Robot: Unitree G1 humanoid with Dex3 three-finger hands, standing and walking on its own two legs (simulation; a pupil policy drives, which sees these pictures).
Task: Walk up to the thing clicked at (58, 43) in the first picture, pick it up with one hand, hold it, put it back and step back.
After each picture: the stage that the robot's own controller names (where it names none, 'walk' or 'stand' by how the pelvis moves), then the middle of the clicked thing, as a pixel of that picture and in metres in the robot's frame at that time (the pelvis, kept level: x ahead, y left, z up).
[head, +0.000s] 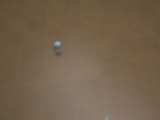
stand; (58, 47) +1.29 +0.26 -0.72
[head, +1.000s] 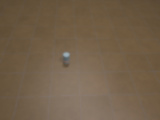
walk; (66, 58) +1.17 +0.12 -0.70
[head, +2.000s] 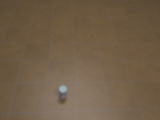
walk; (63, 92) +0.70 +0.10 -0.71
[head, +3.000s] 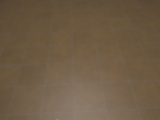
walk; out of the picture +0.44 +0.19 -0.71
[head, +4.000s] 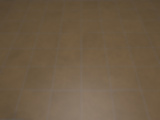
stand; out of the picture +0.36 +0.16 -0.71
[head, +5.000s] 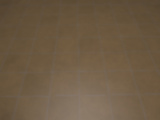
stand; out of the picture +0.33 +0.15 -0.72
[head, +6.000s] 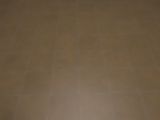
stand; out of the picture +0.33 +0.16 -0.72
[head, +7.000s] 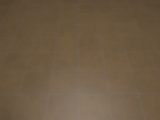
stand; out of the picture +0.34 +0.16 -0.73
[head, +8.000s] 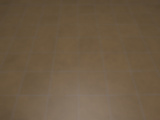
stand; out of the picture +0.33 +0.16 -0.73
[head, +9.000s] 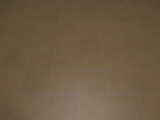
stand; out of the picture +0.33 +0.16 -0.73
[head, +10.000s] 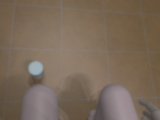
go down; (36, 70) +0.41 +0.18 -0.38
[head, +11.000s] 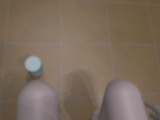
go down; (34, 66) +0.41 +0.20 -0.31
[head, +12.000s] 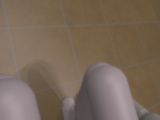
close in; out of the picture +0.40 +0.24 -0.22
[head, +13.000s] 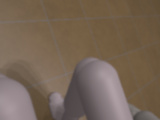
close; out of the picture +0.41 +0.25 -0.22
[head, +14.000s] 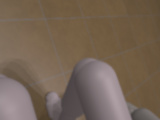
lift; out of the picture +0.40 +0.24 -0.23
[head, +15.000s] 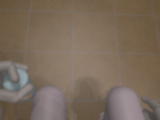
lift; (20, 86) +0.30 +0.22 -0.07
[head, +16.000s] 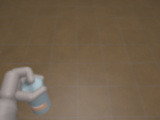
hold; (37, 96) +0.31 +0.16 +0.00
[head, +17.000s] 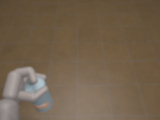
hold; (39, 95) +0.32 +0.16 -0.01
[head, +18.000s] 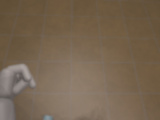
crouch; out of the picture +0.29 +0.19 -0.64
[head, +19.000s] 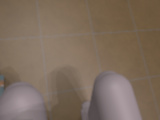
lower; out of the picture +0.33 +0.27 -0.30
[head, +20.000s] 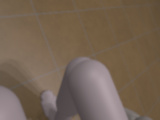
lower; out of the picture +0.28 +0.35 -0.26
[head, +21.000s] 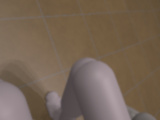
lower; out of the picture +0.28 +0.38 -0.25
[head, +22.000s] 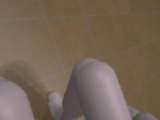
lower; out of the picture +0.27 +0.40 -0.25
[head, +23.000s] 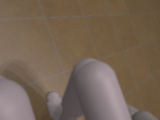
lower; out of the picture +0.27 +0.41 -0.25
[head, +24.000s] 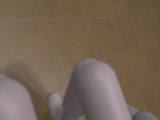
loosen; out of the picture +0.27 +0.42 -0.25
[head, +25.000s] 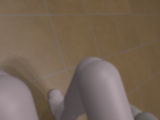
rise; out of the picture +0.27 +0.42 -0.25
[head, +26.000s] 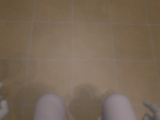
walk; out of the picture +0.33 +0.61 -0.46
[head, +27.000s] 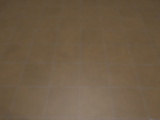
stand; out of the picture +0.31 +0.79 -0.69
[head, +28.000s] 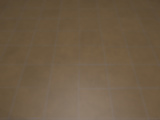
stand; out of the picture +0.32 +1.01 -0.69
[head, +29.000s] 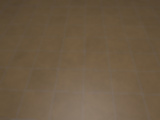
stand; out of the picture +0.36 +1.21 -0.73
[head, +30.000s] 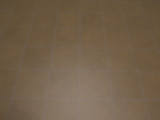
walk; out of the picture +0.38 +1.37 -0.72
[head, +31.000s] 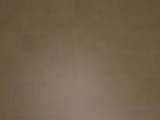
walk; out of the picture +0.38 +1.55 -0.73
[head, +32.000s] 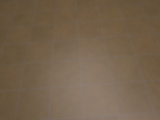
walk; out of the picture +0.65 +1.85 -0.73
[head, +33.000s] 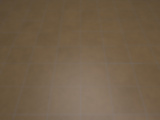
stand; out of the picture +0.93 +1.99 -0.73
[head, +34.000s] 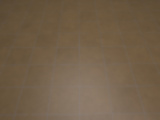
stand; out of the picture +0.93 +2.17 -0.75
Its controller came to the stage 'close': yes
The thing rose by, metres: 0.70
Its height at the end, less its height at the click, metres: -0.02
